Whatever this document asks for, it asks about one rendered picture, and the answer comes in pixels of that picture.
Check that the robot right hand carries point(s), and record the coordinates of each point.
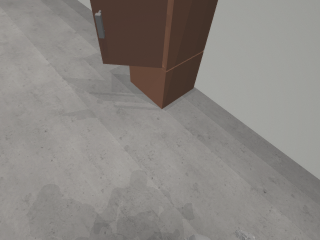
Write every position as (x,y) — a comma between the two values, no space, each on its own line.
(242,235)

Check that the handle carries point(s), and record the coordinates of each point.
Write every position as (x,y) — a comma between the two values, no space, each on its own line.
(99,24)

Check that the cupboard door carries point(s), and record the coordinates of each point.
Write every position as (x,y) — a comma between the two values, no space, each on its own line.
(134,31)

